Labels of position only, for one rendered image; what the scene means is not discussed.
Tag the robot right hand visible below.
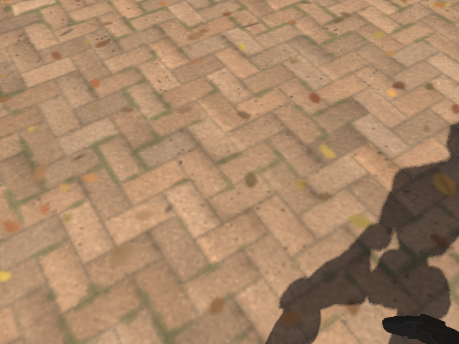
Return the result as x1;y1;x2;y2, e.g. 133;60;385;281
382;314;459;344

